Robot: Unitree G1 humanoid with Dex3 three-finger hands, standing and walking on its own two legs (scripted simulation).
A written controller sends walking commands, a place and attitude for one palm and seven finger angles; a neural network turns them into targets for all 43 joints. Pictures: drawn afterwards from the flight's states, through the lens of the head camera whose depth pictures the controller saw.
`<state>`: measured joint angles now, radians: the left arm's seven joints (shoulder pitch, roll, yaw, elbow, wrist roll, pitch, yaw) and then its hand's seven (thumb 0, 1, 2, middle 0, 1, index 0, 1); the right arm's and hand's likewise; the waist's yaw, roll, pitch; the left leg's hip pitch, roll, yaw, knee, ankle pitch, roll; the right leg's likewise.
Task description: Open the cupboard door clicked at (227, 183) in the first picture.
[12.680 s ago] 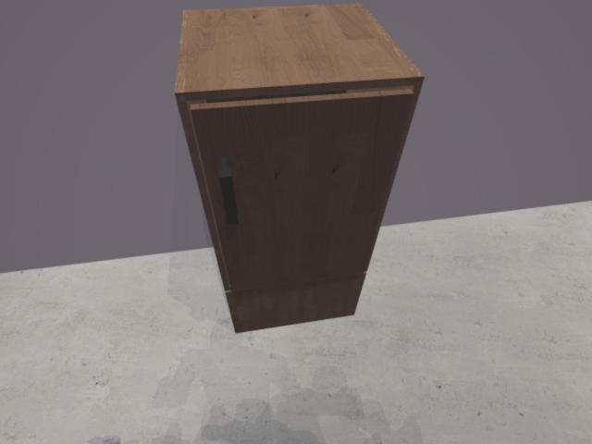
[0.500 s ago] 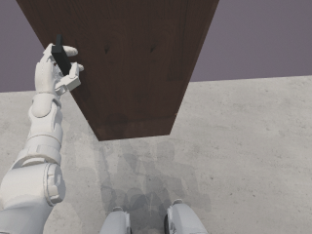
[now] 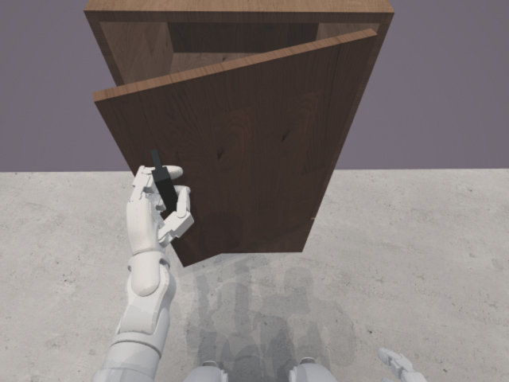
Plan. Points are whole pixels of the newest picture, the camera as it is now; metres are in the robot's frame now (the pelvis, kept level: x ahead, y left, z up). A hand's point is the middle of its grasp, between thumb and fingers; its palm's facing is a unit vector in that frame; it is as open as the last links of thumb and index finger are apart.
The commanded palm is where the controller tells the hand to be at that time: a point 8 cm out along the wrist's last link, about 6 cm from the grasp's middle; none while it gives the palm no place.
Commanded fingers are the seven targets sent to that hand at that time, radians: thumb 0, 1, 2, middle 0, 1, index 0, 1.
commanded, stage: pull the door open along its arc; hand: left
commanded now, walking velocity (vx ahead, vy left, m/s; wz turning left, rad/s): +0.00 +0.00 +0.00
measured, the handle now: (167, 187) +0.41 +0.16 +0.04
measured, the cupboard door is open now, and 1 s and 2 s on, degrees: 21 41 44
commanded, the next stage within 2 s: open thumb and fingers to let go in 0.36 s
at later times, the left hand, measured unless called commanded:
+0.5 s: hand (241, 276) +0.26 +0.03 +0.05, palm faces +0.33 -0.94 -0.05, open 6.0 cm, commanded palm +0.22 +0.08 +0.04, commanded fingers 0.00 0.69 0.81 -0.38 -1.33 -0.38 -1.33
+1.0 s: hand (231, 274) +0.27 +0.04 +0.04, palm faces +0.41 -0.91 -0.03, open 12.9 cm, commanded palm +0.22 +0.08 +0.04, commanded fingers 0.00 -0.50 0.30 -0.25 -0.90 -0.25 -0.90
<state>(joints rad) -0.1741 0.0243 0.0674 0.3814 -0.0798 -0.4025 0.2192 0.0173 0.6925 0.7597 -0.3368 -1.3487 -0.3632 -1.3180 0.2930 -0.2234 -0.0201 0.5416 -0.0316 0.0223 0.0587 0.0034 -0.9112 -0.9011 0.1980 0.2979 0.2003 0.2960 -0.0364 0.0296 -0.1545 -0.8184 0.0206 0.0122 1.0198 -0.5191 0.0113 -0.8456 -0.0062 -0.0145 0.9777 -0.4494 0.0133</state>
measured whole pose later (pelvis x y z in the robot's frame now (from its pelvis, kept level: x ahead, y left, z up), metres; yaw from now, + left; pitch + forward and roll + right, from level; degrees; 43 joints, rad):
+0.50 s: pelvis +0.01 -0.05 +0.00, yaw +4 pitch +13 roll +0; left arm 0.25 -0.06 -0.30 0.05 0.11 -0.25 0.53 0.00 0.65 0.74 -0.34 -1.31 -0.40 -1.35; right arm 0.15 -0.16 0.02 0.52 -0.08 -0.03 0.04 0.00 -0.91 -0.90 0.20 0.30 0.20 0.30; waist -0.01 0.04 -0.17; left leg -0.72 0.02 -0.06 1.01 -0.53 -0.05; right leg -0.74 -0.01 -0.09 1.02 -0.51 -0.05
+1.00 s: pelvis -0.01 -0.05 -0.01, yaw +4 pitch +14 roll +1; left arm 0.15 -0.09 -0.22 0.13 0.10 -0.32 0.56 0.00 -0.31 0.39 -0.30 -1.19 -0.31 -1.19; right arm 0.22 -0.19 -0.02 0.58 -0.08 -0.07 0.00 0.01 -0.91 -0.90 0.20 0.30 0.20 0.30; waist -0.01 0.04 -0.16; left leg -0.78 0.01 -0.06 1.04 -0.50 -0.05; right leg -0.81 -0.02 -0.08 1.06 -0.49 -0.06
